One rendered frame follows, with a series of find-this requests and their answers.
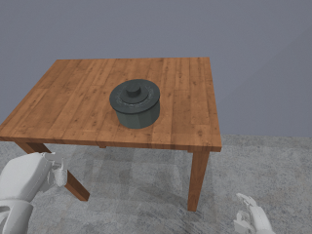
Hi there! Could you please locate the robot left hand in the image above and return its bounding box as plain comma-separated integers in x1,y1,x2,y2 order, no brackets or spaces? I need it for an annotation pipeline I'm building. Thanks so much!
0,152,68,203

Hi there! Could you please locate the robot right hand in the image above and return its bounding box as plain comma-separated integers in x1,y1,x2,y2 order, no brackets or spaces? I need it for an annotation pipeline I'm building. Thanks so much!
233,193,273,234

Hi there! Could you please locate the knob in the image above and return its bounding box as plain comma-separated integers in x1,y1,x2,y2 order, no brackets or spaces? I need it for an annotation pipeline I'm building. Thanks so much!
126,83,141,97

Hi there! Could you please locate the pot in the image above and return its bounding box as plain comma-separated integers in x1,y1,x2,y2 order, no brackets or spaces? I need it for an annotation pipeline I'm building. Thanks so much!
115,100,161,130

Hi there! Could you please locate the table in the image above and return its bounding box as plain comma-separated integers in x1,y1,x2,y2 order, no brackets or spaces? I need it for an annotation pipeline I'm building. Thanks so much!
0,57,222,212

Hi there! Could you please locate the robot left forearm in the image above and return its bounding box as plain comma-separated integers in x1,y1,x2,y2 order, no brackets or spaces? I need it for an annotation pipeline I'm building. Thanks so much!
0,198,34,234

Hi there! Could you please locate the lid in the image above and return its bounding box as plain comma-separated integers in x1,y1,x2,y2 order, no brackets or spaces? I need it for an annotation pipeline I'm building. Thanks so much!
109,79,160,115

